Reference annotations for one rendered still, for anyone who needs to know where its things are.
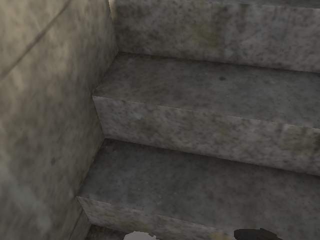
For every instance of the right robot hand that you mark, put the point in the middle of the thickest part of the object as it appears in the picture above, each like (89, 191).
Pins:
(255, 234)

